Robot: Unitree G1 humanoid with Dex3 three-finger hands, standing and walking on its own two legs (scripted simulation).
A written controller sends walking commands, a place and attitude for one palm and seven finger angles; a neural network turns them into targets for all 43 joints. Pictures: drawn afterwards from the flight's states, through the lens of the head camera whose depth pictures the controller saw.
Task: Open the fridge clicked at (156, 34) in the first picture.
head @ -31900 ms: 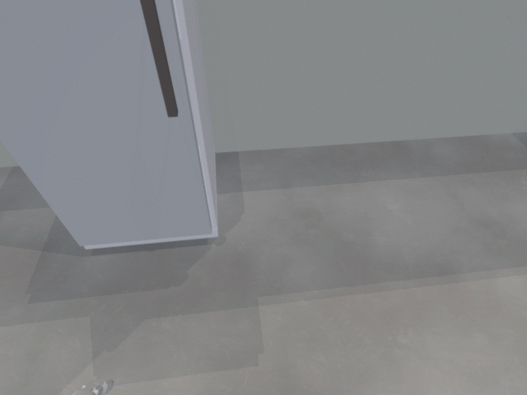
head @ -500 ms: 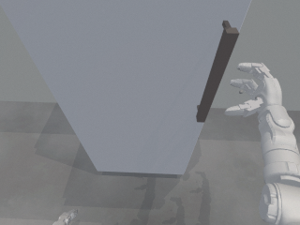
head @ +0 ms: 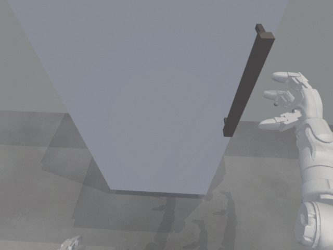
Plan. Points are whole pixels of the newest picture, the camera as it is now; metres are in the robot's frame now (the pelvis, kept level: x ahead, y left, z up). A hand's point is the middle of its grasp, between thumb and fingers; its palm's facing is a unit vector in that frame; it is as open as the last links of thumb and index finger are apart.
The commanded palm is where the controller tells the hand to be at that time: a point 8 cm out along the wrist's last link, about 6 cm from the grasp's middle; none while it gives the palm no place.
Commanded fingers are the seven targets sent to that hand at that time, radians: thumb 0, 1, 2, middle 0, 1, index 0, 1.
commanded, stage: feel for the door with the fingertips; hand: right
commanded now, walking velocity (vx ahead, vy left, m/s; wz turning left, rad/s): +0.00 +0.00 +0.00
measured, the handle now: (240, 90) +0.49 -0.12 +0.14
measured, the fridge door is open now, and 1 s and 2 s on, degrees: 0 0 0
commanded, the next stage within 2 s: slide the fingers in behind the handle in 0.82 s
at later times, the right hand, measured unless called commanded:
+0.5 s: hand (254, 103) +0.43 -0.15 +0.15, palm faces -0.04 +1.00 +0.01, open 14.0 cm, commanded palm +0.41 -0.21 +0.14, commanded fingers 0.00 0.50 -0.30 0.30 1.20 0.30 1.20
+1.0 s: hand (261, 97) +0.45 -0.16 +0.15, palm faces -0.02 +1.00 +0.00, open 13.5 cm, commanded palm +0.43 -0.21 +0.14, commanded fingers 0.00 0.50 -0.30 0.30 1.20 0.30 1.20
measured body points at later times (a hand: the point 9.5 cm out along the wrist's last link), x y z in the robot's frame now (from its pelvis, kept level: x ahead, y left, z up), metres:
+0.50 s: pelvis +0.00 +0.01 +0.00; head +0.02 +0.01 +0.45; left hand +0.10 +0.26 -0.11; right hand +0.43 -0.20 +0.15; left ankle -0.03 +0.09 -0.72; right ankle +0.03 -0.08 -0.72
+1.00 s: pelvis -0.01 +0.01 +0.00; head +0.03 +0.01 +0.45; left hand +0.06 +0.28 -0.12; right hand +0.45 -0.22 +0.15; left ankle -0.03 +0.09 -0.72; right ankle +0.03 -0.08 -0.72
